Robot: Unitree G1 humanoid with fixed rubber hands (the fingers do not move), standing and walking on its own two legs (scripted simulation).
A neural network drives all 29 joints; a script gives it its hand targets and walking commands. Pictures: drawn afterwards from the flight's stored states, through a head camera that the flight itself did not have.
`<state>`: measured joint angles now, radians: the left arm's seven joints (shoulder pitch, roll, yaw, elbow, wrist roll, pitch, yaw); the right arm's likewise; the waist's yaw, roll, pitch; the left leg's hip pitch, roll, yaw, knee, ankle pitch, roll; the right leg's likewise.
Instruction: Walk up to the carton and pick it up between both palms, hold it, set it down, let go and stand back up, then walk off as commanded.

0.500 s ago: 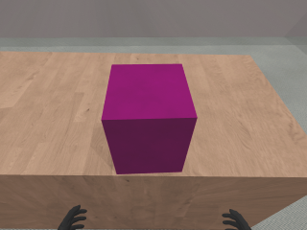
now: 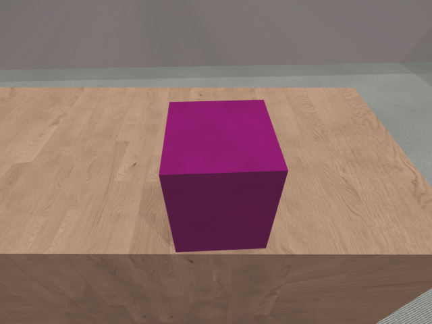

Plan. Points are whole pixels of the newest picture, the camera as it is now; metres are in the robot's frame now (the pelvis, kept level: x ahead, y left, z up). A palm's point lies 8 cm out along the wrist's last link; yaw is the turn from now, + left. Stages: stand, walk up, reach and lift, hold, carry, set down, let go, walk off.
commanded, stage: stand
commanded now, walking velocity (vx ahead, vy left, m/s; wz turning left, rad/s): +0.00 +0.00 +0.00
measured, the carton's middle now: (219, 177) +0.40 +0.00 +0.06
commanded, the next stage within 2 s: walk off in 0.24 s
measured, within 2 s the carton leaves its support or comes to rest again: neither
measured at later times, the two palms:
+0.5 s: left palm out of the picture +0.03 +0.29 -0.12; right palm out of the picture +0.04 -0.29 -0.12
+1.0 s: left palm out of the picture -0.04 +0.26 -0.10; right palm out of the picture -0.04 -0.35 -0.18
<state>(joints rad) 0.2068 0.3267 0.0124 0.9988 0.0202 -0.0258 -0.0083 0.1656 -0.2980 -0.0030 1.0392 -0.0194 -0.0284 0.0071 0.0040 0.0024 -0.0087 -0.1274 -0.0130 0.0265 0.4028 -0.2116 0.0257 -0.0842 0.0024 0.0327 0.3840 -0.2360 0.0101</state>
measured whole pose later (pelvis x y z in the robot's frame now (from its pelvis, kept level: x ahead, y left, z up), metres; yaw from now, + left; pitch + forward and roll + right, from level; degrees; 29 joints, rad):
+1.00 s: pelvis -0.13 -0.05 -0.03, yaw +1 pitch -4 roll +1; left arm 0.16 0.31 0.06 0.79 0.04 0.06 0.03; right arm 0.17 -0.42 -0.07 0.81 -0.01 0.10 -0.04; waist 0.00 0.14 0.23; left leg -0.45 -0.18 -0.20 1.32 -0.50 0.00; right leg -0.31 0.05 -0.01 0.76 -0.38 -0.06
